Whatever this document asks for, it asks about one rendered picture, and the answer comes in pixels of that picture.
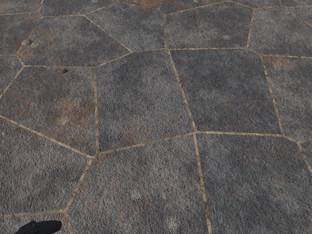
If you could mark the robot left hand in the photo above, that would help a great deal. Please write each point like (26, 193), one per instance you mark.
(41, 227)

